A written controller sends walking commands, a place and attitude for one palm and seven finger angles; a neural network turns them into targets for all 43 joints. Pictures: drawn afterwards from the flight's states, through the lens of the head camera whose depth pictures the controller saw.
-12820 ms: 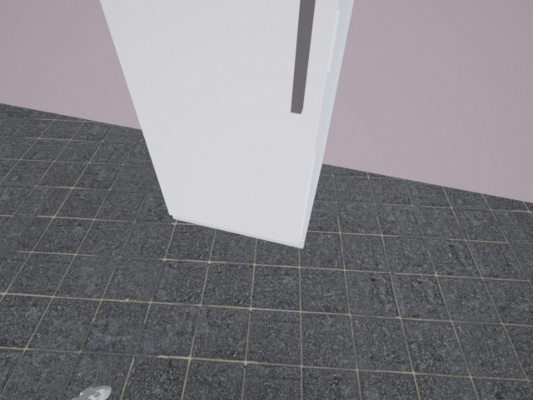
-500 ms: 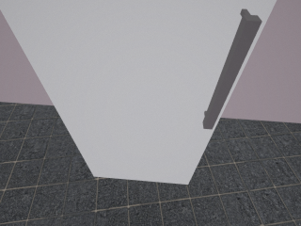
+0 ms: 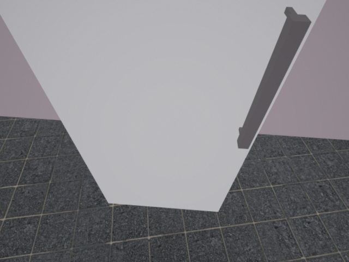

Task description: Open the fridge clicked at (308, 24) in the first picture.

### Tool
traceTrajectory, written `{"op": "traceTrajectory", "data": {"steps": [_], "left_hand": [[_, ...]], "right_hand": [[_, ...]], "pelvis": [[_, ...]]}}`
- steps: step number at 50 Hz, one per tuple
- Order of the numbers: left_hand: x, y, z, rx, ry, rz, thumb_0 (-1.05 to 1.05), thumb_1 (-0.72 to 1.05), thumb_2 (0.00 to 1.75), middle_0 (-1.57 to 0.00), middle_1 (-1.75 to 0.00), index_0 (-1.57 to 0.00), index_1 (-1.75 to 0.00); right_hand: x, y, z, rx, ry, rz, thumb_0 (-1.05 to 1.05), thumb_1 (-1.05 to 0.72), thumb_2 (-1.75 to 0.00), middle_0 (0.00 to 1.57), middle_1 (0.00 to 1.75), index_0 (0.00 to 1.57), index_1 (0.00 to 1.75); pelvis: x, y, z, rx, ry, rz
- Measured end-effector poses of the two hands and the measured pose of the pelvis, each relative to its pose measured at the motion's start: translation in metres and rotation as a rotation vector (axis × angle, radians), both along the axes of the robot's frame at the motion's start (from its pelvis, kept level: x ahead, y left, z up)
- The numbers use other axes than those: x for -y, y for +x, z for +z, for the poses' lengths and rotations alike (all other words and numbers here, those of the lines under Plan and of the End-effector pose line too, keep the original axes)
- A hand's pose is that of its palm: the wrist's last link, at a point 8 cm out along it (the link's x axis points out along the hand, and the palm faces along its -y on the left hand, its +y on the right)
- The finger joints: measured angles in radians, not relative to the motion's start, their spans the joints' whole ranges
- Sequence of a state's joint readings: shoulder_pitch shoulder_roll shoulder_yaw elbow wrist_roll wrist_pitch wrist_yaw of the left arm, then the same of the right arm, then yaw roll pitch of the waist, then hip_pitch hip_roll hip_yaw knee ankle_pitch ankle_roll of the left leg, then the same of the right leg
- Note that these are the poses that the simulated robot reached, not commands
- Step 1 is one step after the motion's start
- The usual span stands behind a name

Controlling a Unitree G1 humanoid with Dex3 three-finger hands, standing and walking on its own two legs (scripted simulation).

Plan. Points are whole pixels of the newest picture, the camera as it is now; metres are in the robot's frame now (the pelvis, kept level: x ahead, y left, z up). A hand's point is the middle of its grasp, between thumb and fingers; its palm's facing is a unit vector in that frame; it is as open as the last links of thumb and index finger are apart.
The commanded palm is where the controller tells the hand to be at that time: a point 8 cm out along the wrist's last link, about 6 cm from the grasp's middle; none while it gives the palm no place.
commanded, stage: raise the hand to about handle height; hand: right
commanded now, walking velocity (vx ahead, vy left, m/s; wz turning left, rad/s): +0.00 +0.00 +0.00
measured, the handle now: (261, 92) +0.45 -0.17 +0.17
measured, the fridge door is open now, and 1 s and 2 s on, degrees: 0 0 0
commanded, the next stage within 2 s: none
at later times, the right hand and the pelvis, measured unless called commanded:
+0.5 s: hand (288, 260) +0.14 -0.21 +0.01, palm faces +0.18 +0.98 -0.06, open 9.4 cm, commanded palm +0.13 -0.26 +0.02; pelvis -0.03 +0.02 -0.05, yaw -3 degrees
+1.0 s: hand (317, 210) +0.21 -0.25 +0.09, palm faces +0.09 +0.99 -0.08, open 12.4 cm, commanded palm +0.18 -0.30 +0.11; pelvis -0.01 -0.01 -0.02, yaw -1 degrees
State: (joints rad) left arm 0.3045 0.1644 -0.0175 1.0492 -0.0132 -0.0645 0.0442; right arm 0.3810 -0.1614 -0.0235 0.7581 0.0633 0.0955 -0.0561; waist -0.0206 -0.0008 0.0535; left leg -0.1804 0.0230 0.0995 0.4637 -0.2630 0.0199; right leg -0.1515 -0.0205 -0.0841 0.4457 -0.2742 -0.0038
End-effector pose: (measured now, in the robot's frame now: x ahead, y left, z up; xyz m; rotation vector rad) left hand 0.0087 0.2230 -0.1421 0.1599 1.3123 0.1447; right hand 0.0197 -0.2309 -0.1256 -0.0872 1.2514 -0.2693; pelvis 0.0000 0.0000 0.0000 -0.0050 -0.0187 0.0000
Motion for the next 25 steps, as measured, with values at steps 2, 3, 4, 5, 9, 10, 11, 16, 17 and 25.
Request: {"op": "traceTrajectory", "data": {"steps": [2,3,4,5,9,10,11,16,17,25], "left_hand": [[-0.008,0.020,0.007,0.159,0.027,-0.011,0.01,0.93,0.90,-0.20,-0.30,-0.20,-0.30],[-0.012,0.033,0.010,0.238,0.036,-0.015,0.01,0.93,0.90,-0.20,-0.30,-0.20,-0.30],[-0.016,0.046,0.014,0.313,0.044,-0.023,0.01,0.92,0.90,-0.20,-0.30,-0.20,-0.30],[-0.020,0.060,0.018,0.385,0.052,-0.033,0.01,0.92,0.90,-0.20,-0.30,-0.20,-0.30],[-0.035,0.115,0.039,0.636,0.080,-0.066,0.01,0.92,0.90,-0.20,-0.30,-0.20,-0.30],[-0.038,0.127,0.045,0.687,0.085,-0.075,0.01,0.92,0.90,-0.20,-0.30,-0.20,-0.30],[-0.041,0.138,0.051,0.732,0.090,-0.087,0.01,0.92,0.90,-0.20,-0.30,-0.20,-0.30],[-0.045,0.181,0.075,0.869,0.121,-0.147,0.01,0.91,0.90,-0.20,-0.30,-0.20,-0.30],[-0.044,0.186,0.077,0.880,0.125,-0.161,0.01,0.91,0.90,-0.20,-0.30,-0.20,-0.30],[-0.013,0.184,0.054,0.813,0.065,-0.253,0.01,0.91,0.90,-0.20,-0.30,-0.20,-0.30]], "right_hand": [[0.012,0.043,0.039,0.291,-0.080,-0.006,0.03,-0.93,-0.90,0.21,0.31,0.21,0.31],[0.015,0.065,0.060,0.430,-0.104,-0.004,0.03,-0.93,-0.89,0.21,0.32,0.20,0.32],[0.015,0.086,0.081,0.567,-0.119,0.006,0.03,-0.92,-0.89,0.21,0.32,0.20,0.32],[0.014,0.106,0.100,0.701,-0.126,0.024,0.03,-0.90,-0.88,0.20,0.33,0.20,0.33],[-0.003,0.155,0.150,1.162,-0.043,0.129,0.02,-0.83,-0.86,0.20,0.37,0.20,0.37],[-0.008,0.157,0.152,1.237,-0.007,0.168,0.02,-0.81,-0.85,0.20,0.38,0.20,0.38],[-0.012,0.156,0.151,1.285,0.023,0.209,0.01,-0.78,-0.84,0.21,0.39,0.21,0.39],[-0.011,0.123,0.114,1.201,0.095,0.238,0.00,-0.66,-0.80,0.22,0.46,0.22,0.46],[-0.006,0.114,0.109,1.167,0.082,0.210,0.01,-0.63,-0.79,0.22,0.48,0.22,0.48],[0.024,0.094,0.141,1.277,-0.083,0.157,0.01,-0.44,-0.71,0.23,0.60,0.23,0.60]], "pelvis": [[0.000,-0.001,-0.002,-0.004,-0.008,-0.005],[0.000,-0.002,-0.003,-0.006,-0.008,-0.015],[0.001,-0.004,-0.005,-0.013,-0.007,-0.026],[0.001,-0.006,-0.007,-0.023,-0.006,-0.032],[-0.003,-0.014,-0.022,-0.096,-0.012,-0.016],[-0.005,-0.017,-0.027,-0.110,-0.013,-0.009],[-0.007,-0.019,-0.031,-0.120,-0.014,-0.006],[-0.014,-0.024,-0.049,-0.145,-0.015,-0.003],[-0.014,-0.024,-0.050,-0.146,-0.011,-0.008],[-0.016,-0.026,-0.052,-0.137,0.033,-0.058]]}}
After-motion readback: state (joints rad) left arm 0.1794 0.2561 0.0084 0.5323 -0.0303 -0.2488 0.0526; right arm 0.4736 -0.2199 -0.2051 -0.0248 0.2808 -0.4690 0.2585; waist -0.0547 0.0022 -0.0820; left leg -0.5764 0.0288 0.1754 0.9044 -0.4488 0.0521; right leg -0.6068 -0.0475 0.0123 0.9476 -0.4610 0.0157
